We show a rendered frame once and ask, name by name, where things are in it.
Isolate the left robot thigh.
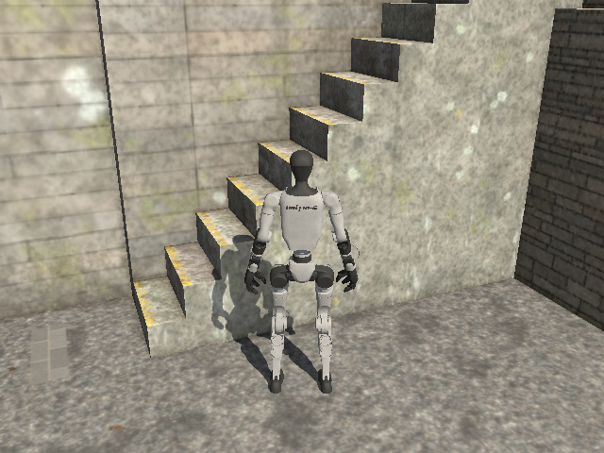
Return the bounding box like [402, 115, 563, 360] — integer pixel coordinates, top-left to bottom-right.
[270, 264, 289, 333]

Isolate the robot head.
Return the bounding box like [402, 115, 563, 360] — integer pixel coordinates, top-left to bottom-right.
[285, 150, 318, 196]

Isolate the right robot forearm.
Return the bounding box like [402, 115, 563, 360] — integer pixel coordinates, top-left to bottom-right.
[337, 229, 356, 271]

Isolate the left robot upper arm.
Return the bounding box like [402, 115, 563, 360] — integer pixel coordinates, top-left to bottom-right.
[257, 191, 282, 243]

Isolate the left robot forearm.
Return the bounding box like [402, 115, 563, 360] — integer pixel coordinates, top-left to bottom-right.
[247, 228, 266, 273]

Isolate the right robot upper arm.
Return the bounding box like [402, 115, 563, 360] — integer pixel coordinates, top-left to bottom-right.
[321, 191, 347, 243]

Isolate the robot right hand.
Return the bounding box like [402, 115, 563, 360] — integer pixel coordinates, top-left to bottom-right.
[336, 268, 358, 292]

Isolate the robot left hand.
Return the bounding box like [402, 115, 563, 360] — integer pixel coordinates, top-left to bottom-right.
[244, 269, 266, 294]

